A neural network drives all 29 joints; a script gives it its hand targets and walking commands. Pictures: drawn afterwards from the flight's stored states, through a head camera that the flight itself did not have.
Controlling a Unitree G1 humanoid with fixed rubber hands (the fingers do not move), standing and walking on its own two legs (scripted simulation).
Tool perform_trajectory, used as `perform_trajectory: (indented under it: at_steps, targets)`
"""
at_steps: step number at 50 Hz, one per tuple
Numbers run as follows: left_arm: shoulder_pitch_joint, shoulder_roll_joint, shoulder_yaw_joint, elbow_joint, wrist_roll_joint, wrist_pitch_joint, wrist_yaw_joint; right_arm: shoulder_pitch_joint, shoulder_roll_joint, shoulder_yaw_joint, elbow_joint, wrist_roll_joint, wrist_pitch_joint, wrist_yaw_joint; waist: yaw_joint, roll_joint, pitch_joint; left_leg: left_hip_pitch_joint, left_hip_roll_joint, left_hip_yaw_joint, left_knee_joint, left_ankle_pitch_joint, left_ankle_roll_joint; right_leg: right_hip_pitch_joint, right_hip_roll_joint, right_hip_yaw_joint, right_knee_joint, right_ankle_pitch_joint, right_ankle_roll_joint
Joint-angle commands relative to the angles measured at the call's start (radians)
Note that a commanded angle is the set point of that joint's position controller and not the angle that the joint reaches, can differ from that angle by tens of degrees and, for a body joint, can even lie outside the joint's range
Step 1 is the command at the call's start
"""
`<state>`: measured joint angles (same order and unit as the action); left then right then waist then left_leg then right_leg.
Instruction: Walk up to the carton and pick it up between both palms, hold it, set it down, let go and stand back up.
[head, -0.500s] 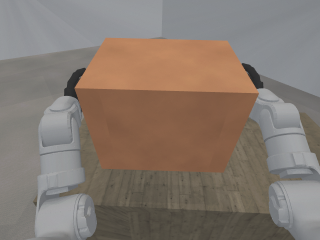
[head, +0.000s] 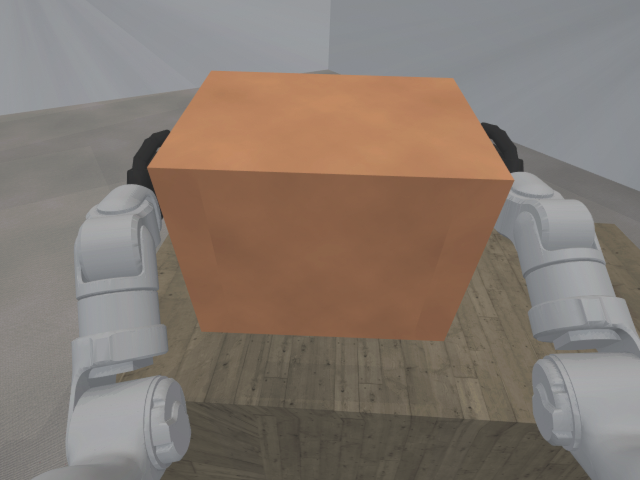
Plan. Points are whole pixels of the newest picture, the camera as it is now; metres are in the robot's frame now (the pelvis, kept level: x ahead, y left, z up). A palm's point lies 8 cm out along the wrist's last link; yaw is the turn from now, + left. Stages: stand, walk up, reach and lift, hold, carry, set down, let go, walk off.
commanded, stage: hold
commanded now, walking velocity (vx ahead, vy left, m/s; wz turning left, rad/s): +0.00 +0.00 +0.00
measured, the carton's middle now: (326, 205) +0.41 +0.00 +0.21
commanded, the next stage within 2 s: none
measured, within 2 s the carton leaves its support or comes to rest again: neither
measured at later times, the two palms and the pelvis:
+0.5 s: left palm (150, 194) +0.37 +0.21 +0.25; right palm (503, 181) +0.38 -0.20 +0.26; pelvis +0.01 +0.00 +0.00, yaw +0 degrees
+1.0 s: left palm (148, 201) +0.36 +0.21 +0.24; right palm (502, 185) +0.37 -0.20 +0.26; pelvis +0.00 +0.00 +0.00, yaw +0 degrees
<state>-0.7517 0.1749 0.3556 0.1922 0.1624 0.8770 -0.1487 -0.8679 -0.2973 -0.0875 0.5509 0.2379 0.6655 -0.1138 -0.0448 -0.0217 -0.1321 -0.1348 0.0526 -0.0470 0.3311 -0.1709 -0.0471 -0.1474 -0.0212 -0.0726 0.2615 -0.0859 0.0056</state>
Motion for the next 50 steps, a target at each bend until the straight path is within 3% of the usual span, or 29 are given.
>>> perform_trajectory:
  at_steps: [1, 3, 4, 5, 8, 10, 11, 12, 15, 17, 18, 20, 23, 26, 27, 28, 30, 31, 33, 35, 37, 38, 39, 43, 44, 47, 48, 49, 50]
  targets:
    - [-0.668, -0.405, -0.367, -0.233, -0.208, -0.09, -0.124, -0.751, 0.473, 0.241, -0.439, 0.201, -0.097, 0.19, -0.013, 0.055, -0.468, -0.077, -0.109, 0.046, -0.048, 0.215, 0.002, 0.405, 0.08, 0.069, 0.038, 0.191, -0.009]
    - [-0.668, -0.396, -0.338, -0.149, -0.182, -0.078, -0.127, -0.735, 0.425, 0.212, -0.355, 0.177, -0.082, 0.19, -0.034, 0.076, -0.335, -0.1, -0.109, 0.043, -0.069, 0.173, -0.001, 0.369, 0.082, 0.066, 0.026, 0.13, -0.019]
    - [-0.655, -0.369, -0.299, -0.151, -0.163, -0.071, -0.13, -0.755, 0.443, 0.232, -0.368, 0.188, -0.077, 0.191, -0.003, 0.03, -0.341, -0.098, -0.107, 0.048, -0.058, 0.19, 0.018, 0.371, 0.087, 0.071, 0.021, 0.153, -0.019]
    - [-0.674, -0.375, -0.309, -0.11, -0.167, -0.075, -0.136, -0.758, 0.429, 0.204, -0.352, 0.165, -0.071, 0.196, -0.018, 0.005, -0.304, -0.143, -0.099, 0.033, -0.078, 0.102, 0.02, 0.354, 0.081, 0.07, 0.026, 0.081, -0.022]
    - [-0.705, -0.372, -0.309, -0.142, -0.172, -0.085, -0.145, -0.77, 0.498, 0.241, -0.368, 0.175, -0.075, 0.193, -0.005, -0.008, -0.349, -0.141, -0.109, 0.051, -0.079, 0.1, 0.034, 0.38, 0.07, 0.074, 0.02, 0.099, -0.008]
    - [-0.704, -0.405, -0.315, -0.221, -0.174, -0.09, -0.133, -0.764, 0.487, 0.266, -0.395, 0.213, -0.085, 0.199, 0.019, 0.04, -0.429, -0.075, -0.105, 0.047, -0.059, 0.228, 0.013, 0.397, 0.09, 0.065, 0.041, 0.182, -0.018]
    - [-0.711, -0.404, -0.328, -0.161, -0.175, -0.083, -0.137, -0.781, 0.459, 0.226, -0.375, 0.202, -0.084, 0.193, -0.012, 0.055, -0.355, -0.097, -0.106, 0.053, -0.056, 0.18, 0.005, 0.36, 0.083, 0.064, 0.024, 0.133, -0.02]
    - [-0.727, -0.399, -0.337, -0.217, -0.189, -0.086, -0.134, -0.746, 0.457, 0.234, -0.359, 0.21, -0.078, 0.197, -0.015, 0.057, -0.395, -0.085, -0.1, 0.045, -0.055, 0.206, -0.004, 0.384, 0.089, 0.065, 0.039, 0.174, -0.024]
    - [-0.693, -0.366, -0.303, -0.145, -0.157, -0.07, -0.143, -0.746, 0.444, 0.213, -0.33, 0.182, -0.072, 0.199, -0.009, 0.038, -0.351, -0.098, -0.101, 0.052, -0.07, 0.154, 0.009, 0.366, 0.084, 0.064, 0.031, 0.11, -0.02]
    - [-0.689, -0.396, -0.351, -0.223, -0.191, -0.077, -0.143, -0.778, 0.463, 0.246, -0.424, 0.208, -0.083, 0.198, -0.009, 0.042, -0.407, -0.088, -0.106, 0.05, -0.054, 0.206, 0.003, 0.384, 0.092, 0.069, 0.041, 0.171, -0.022]
    - [-0.698, -0.406, -0.367, -0.254, -0.209, -0.083, -0.138, -0.768, 0.473, 0.248, -0.469, 0.211, -0.087, 0.188, -0.039, 0.042, -0.436, -0.061, -0.116, 0.054, -0.037, 0.271, -0.007, 0.414, 0.085, 0.064, 0.039, 0.241, -0.011]
    - [-0.716, -0.394, -0.348, -0.242, -0.185, -0.08, -0.128, -0.743, 0.448, 0.233, -0.404, 0.21, -0.073, 0.191, -0.031, 0.072, -0.378, -0.056, -0.104, 0.044, -0.044, 0.231, -0.014, 0.369, 0.086, 0.062, 0.03, 0.172, -0.021]
    - [-0.707, -0.378, -0.333, -0.232, -0.175, -0.078, -0.123, -0.699, 0.441, 0.23, -0.35, 0.198, -0.068, 0.197, -0.015, 0.051, -0.337, -0.088, -0.103, 0.046, -0.057, 0.223, -0.004, 0.371, 0.089, 0.066, 0.04, 0.182, -0.019]
    - [-0.639, -0.359, -0.324, -0.235, -0.157, -0.064, -0.144, -0.688, 0.45, 0.25, -0.408, 0.224, -0.074, 0.191, -0.01, 0.046, -0.352, -0.08, -0.115, 0.062, -0.037, 0.25, 0.004, 0.401, 0.081, 0.069, 0.032, 0.214, -0.011]
    - [-0.619, -0.373, -0.344, -0.236, -0.163, -0.053, -0.147, -0.677, 0.425, 0.239, -0.42, 0.215, -0.067, 0.188, -0.045, 0.046, -0.363, -0.06, -0.11, 0.054, -0.038, 0.268, -0.013, 0.408, 0.092, 0.061, 0.034, 0.241, -0.014]
    - [-0.623, -0.381, -0.34, -0.213, -0.147, -0.052, -0.147, -0.73, 0.417, 0.242, -0.417, 0.218, -0.073, 0.192, -0.015, 0.045, -0.34, -0.069, -0.105, 0.045, -0.044, 0.256, -0.005, 0.382, 0.099, 0.071, 0.029, 0.201, -0.021]
    - [-0.618, -0.366, -0.332, -0.223, -0.152, -0.053, -0.146, -0.731, 0.427, 0.245, -0.444, 0.222, -0.069, 0.188, -0.011, 0.029, -0.352, -0.067, -0.101, 0.043, -0.045, 0.278, -0.004, 0.394, 0.098, 0.067, 0.034, 0.209, -0.02]
    - [-0.633, -0.367, -0.316, -0.223, -0.152, -0.061, -0.144, -0.757, 0.448, 0.264, -0.467, 0.218, -0.085, 0.192, 0.022, 0.011, -0.364, -0.095, -0.107, 0.052, -0.051, 0.255, 0.011, 0.401, 0.095, 0.066, 0.033, 0.177, -0.012]
    - [-0.662, -0.367, -0.35, -0.306, -0.182, -0.069, -0.134, -0.708, 0.464, 0.266, -0.468, 0.23, -0.081, 0.187, -0.023, 0.056, -0.431, -0.045, -0.106, 0.053, -0.042, 0.282, -0.006, 0.416, 0.089, 0.059, 0.041, 0.237, -0.01]
    - [-0.662, -0.39, -0.372, -0.319, -0.198, -0.076, -0.12, -0.735, 0.434, 0.274, -0.497, 0.234, -0.083, 0.192, -0.006, 0.052, -0.443, -0.041, -0.102, 0.044, -0.029, 0.302, -0.016, 0.393, 0.099, 0.06, 0.05, 0.228, -0.024]
    - [-0.674, -0.373, -0.357, -0.302, -0.182, -0.073, -0.115, -0.707, 0.436, 0.234, -0.461, 0.222, -0.077, 0.192, -0.033, 0.052, -0.37, -0.046, -0.108, 0.043, -0.03, 0.277, -0.011, 0.351, 0.094, 0.06, 0.029, 0.213, -0.015]
    - [-0.619, -0.358, -0.348, -0.267, -0.189, -0.07, -0.124, -0.703, 0.453, 0.257, -0.48, 0.229, -0.077, 0.182, -0.018, 0.017, -0.366, -0.061, -0.115, 0.054, -0.021, 0.26, 0.008, 0.358, 0.085, 0.069, 0.019, 0.215, -0.005]
    - [-0.635, -0.379, -0.356, -0.281, -0.175, -0.068, -0.12, -0.732, 0.474, 0.267, -0.514, 0.223, -0.088, 0.179, -0.01, 0.034, -0.405, -0.067, -0.111, 0.053, -0.027, 0.267, 0.012, 0.397, 0.083, 0.07, 0.026, 0.216, -0.007]
    - [-0.62, -0.369, -0.332, -0.216, -0.159, -0.054, -0.139, -0.693, 0.441, 0.247, -0.394, 0.21, -0.062, 0.188, -0.013, 0.058, -0.317, -0.096, -0.105, 0.052, -0.052, 0.187, 0.003, 0.353, 0.081, 0.07, 0.029, 0.152, -0.021]
    - [-0.611, -0.36, -0.316, -0.216, -0.154, -0.053, -0.141, -0.713, 0.449, 0.25, -0.426, 0.212, -0.062, 0.188, 0.001, 0.017, -0.349, -0.086, -0.109, 0.052, -0.041, 0.223, 0.013, 0.38, 0.085, 0.077, 0.02, 0.164, -0.012]
    - [-0.645, -0.375, -0.334, -0.224, -0.163, -0.054, -0.147, -0.696, 0.449, 0.229, -0.401, 0.191, -0.063, 0.19, -0.028, 0.039, -0.347, -0.097, -0.098, 0.047, -0.055, 0.191, 0.002, 0.378, 0.079, 0.077, 0.034, 0.171, -0.015]
    - [-0.646, -0.373, -0.312, -0.23, -0.155, -0.053, -0.145, -0.712, 0.447, 0.247, -0.42, 0.202, -0.065, 0.191, -0.005, 0.027, -0.366, -0.081, -0.105, 0.056, -0.062, 0.192, 0.012, 0.371, 0.085, 0.067, 0.034, 0.157, -0.01]
    - [-0.68, -0.383, -0.339, -0.233, -0.172, -0.059, -0.142, -0.755, 0.453, 0.241, -0.441, 0.207, -0.071, 0.193, -0.016, 0.028, -0.408, -0.103, -0.106, 0.052, -0.051, 0.207, 0.005, 0.417, 0.086, 0.07, 0.04, 0.189, -0.019]
    - [-0.682, -0.387, -0.351, -0.215, -0.169, -0.054, -0.136, -0.726, 0.413, 0.211, -0.367, 0.187, -0.067, 0.196, -0.041, 0.077, -0.362, -0.093, -0.1, 0.043, -0.068, 0.159, -0.014, 0.376, 0.095, 0.065, 0.041, 0.144, -0.031]
